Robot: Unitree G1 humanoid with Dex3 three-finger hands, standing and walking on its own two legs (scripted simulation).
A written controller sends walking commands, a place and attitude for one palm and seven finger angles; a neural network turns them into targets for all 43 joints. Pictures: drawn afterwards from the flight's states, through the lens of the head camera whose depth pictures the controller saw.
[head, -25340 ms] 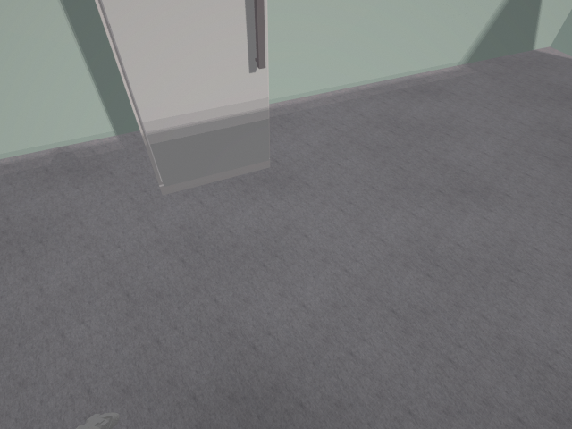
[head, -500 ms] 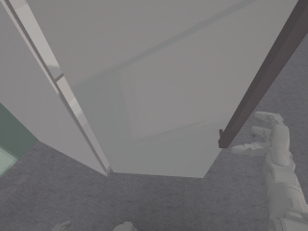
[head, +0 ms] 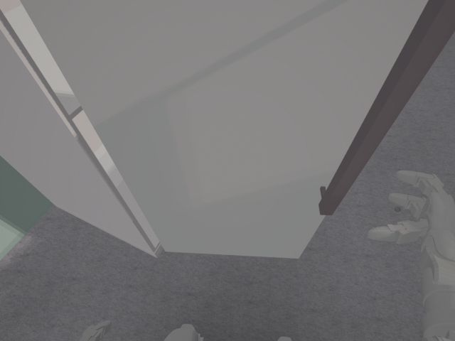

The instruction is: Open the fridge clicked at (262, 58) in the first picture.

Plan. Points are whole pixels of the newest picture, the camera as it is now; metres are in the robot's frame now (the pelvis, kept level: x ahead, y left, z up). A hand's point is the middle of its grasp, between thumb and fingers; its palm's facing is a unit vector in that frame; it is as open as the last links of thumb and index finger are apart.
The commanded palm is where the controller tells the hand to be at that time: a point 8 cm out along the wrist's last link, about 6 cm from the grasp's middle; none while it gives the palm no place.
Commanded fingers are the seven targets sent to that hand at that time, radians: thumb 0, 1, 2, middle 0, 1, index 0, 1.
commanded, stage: slip the hand off the handle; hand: right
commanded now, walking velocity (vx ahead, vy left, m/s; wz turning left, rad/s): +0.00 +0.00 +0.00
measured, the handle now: (364, 128) +0.45 -0.18 +0.14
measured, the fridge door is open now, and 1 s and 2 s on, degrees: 68 68 68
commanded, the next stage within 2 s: draw the hand back to the body in 0.50 s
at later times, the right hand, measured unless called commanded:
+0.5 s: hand (399, 263) +0.27 -0.25 +0.01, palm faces +0.27 +0.94 -0.19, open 14.6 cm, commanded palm +0.23 -0.29 +0.04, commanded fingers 0.00 0.55 -0.20 0.25 1.15 0.25 1.15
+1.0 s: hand (438, 281) +0.23 -0.25 +0.09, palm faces +0.20 +0.98 -0.03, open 14.7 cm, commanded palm +0.20 -0.29 +0.10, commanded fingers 0.00 0.55 -0.20 0.25 1.15 0.25 1.15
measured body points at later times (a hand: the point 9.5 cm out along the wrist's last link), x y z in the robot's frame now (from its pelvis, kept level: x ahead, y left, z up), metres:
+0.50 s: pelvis +0.01 +0.00 +0.00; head +0.03 -0.01 +0.45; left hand +0.19 +0.23 -0.07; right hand +0.25 -0.30 +0.03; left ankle +0.03 +0.15 -0.70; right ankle +0.01 -0.13 -0.70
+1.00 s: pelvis -0.01 +0.02 -0.01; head +0.01 +0.03 +0.44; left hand +0.16 +0.26 -0.09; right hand +0.21 -0.30 +0.09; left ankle +0.03 +0.15 -0.70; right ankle +0.01 -0.13 -0.70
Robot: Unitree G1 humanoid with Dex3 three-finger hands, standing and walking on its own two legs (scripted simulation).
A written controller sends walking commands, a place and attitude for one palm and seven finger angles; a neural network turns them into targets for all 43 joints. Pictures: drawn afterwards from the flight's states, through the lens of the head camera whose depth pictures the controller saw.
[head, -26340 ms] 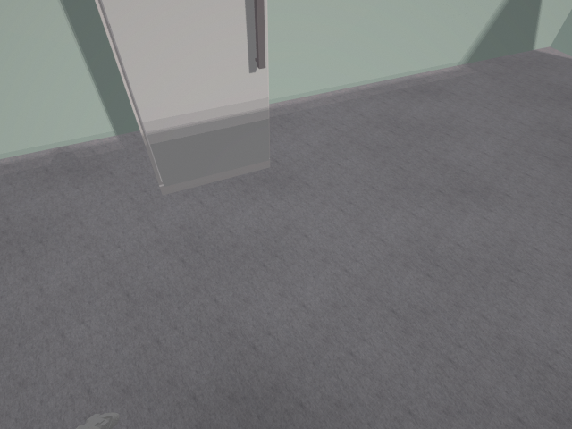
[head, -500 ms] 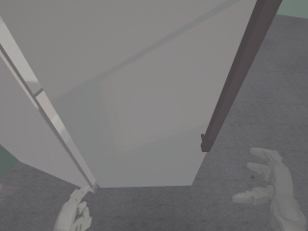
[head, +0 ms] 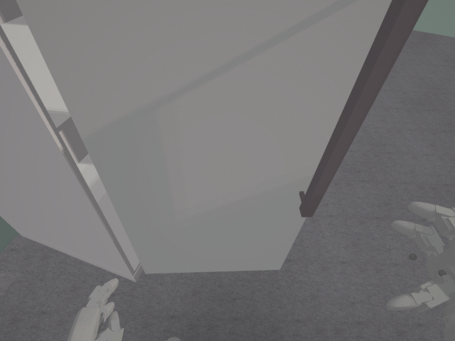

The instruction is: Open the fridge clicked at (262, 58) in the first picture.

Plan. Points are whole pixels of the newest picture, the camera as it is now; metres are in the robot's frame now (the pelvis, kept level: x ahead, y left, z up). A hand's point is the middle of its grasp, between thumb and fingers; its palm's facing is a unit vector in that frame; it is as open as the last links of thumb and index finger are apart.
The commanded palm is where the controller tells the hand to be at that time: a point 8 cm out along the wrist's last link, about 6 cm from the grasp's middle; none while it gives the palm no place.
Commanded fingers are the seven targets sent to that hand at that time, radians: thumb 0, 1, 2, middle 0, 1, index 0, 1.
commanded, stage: draw the hand back to the body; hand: right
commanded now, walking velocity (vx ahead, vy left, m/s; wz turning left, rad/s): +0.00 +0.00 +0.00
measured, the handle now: (337, 131) +0.46 -0.19 +0.14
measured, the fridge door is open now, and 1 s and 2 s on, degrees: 68 68 68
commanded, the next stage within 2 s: step back with the hand held close in 1.20 s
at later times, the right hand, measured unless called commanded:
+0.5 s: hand out of the picture +0.23 -0.29 +0.15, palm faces +0.43 +0.83 -0.36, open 12.0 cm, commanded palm +0.18 -0.32 +0.18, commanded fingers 0.00 -0.36 -0.64 0.22 0.62 0.22 0.62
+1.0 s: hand out of the picture +0.23 -0.29 +0.21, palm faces +0.49 +0.78 -0.39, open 7.6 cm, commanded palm +0.18 -0.32 +0.22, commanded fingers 0.00 -0.90 -0.90 0.20 0.30 0.20 0.30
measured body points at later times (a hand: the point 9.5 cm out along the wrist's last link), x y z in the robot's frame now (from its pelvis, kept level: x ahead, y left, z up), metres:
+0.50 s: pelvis +0.02 -0.02 +0.04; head +0.01 -0.01 +0.49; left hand +0.21 +0.20 -0.03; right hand +0.21 -0.33 +0.18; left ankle +0.03 +0.13 -0.69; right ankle +0.02 -0.15 -0.69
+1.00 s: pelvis +0.04 -0.01 +0.05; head +0.02 +0.00 +0.50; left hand +0.22 +0.21 -0.03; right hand +0.20 -0.33 +0.23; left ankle +0.03 +0.13 -0.69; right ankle +0.02 -0.15 -0.69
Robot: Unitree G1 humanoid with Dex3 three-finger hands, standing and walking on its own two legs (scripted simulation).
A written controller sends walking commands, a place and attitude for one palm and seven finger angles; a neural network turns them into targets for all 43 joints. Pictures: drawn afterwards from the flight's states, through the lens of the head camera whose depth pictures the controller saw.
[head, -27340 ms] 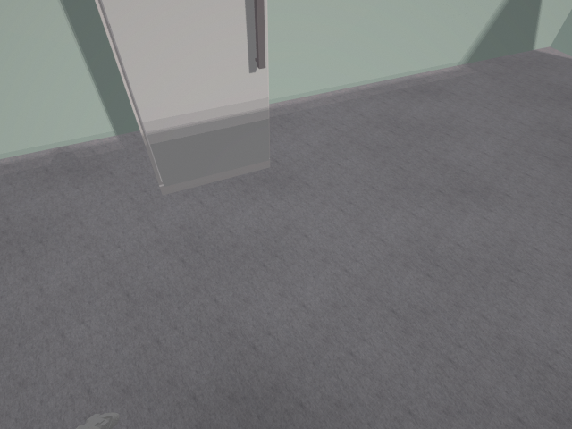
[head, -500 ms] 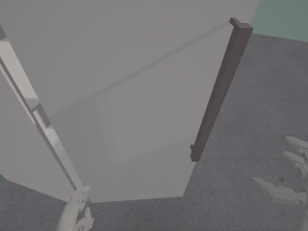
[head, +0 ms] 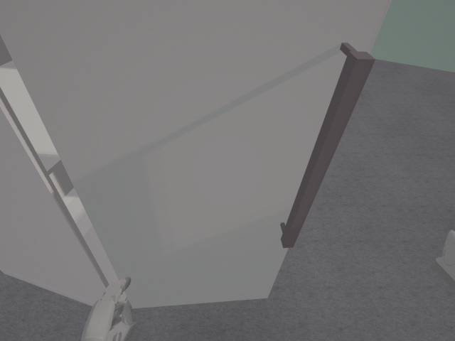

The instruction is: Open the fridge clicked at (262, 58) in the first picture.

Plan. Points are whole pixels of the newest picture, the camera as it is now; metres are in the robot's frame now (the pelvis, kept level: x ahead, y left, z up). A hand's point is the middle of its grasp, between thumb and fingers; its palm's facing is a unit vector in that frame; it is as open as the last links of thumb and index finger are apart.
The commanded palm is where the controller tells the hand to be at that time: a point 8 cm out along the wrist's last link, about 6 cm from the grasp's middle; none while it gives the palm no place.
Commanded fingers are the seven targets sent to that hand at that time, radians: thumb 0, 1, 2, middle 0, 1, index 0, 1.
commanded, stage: draw the hand back to the body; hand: right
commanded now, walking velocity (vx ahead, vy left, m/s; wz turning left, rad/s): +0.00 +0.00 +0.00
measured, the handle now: (309, 170) +0.42 -0.18 +0.09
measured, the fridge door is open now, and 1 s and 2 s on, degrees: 68 68 68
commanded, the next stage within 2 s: step back with the hand held close in 0.20 s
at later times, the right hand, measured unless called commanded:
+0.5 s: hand (440, 263) +0.18 -0.27 +0.16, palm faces +0.45 +0.79 -0.42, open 7.4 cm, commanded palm +0.12 -0.30 +0.17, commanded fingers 0.00 -0.90 -0.90 0.20 0.30 0.20 0.30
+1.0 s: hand out of the picture +0.10 -0.29 +0.15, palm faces +0.50 +0.76 -0.42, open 7.4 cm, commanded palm +0.04 -0.32 +0.17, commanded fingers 0.00 -0.90 -0.90 0.20 0.30 0.20 0.30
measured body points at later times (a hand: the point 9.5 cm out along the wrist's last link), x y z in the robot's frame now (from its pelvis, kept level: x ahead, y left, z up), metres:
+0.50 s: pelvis -0.02 -0.01 +0.00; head -0.03 +0.01 +0.45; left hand +0.16 +0.23 -0.08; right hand +0.15 -0.31 +0.18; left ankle -0.01 +0.14 -0.74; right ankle -0.02 -0.14 -0.74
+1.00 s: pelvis -0.10 -0.02 -0.02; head -0.09 -0.04 +0.43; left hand +0.07 +0.21 -0.09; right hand +0.06 -0.33 +0.18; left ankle -0.01 +0.14 -0.74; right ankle -0.02 -0.14 -0.74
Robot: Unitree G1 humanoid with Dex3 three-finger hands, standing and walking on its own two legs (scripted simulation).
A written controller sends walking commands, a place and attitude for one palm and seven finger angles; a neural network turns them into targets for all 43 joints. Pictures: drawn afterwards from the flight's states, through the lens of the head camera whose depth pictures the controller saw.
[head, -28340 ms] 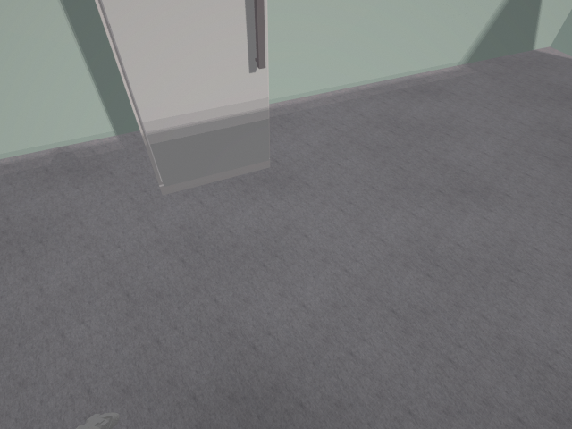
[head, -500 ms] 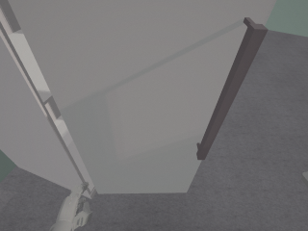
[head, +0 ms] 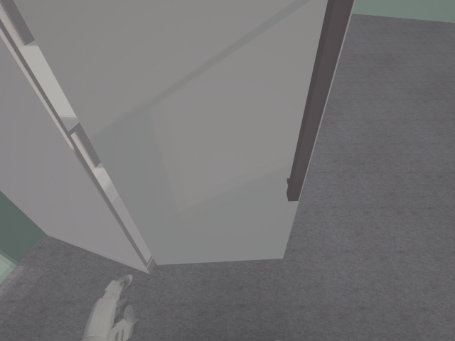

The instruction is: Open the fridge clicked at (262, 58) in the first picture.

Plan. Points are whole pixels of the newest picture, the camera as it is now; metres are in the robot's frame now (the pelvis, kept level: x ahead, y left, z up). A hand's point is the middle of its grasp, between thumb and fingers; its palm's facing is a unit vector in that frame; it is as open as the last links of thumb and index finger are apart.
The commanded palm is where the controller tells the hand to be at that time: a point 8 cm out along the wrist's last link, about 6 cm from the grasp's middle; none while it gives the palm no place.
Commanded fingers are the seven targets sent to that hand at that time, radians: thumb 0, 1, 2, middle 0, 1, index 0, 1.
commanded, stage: step back with the hand held close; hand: right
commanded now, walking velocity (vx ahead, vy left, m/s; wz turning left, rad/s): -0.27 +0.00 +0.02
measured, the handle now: (307, 118) +0.53 -0.15 +0.11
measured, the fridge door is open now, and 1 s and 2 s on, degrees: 68 68 68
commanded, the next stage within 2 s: stop stepping back and stand still in 0.48 s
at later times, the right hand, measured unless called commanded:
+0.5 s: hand out of the picture +0.07 -0.27 +0.18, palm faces +0.60 +0.68 -0.42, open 7.4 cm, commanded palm +0.01 -0.30 +0.19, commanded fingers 0.00 -0.90 -0.90 0.20 0.30 0.20 0.30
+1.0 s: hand out of the picture -0.03 -0.28 +0.18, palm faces +0.55 +0.77 -0.32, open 7.4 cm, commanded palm -0.08 -0.30 +0.19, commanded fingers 0.00 -0.90 -0.90 0.20 0.30 0.20 0.30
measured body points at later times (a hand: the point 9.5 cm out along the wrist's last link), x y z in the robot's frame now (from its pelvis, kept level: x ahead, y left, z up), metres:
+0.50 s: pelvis -0.09 +0.01 -0.02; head -0.07 -0.01 +0.43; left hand +0.12 +0.23 -0.09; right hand +0.03 -0.30 +0.20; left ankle +0.08 +0.15 -0.72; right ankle +0.04 -0.11 -0.70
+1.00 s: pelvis -0.22 +0.01 +0.01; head -0.25 -0.01 +0.46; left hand -0.07 +0.26 -0.06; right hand -0.06 -0.32 +0.20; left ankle -0.23 +0.13 -0.72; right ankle -0.20 -0.11 -0.71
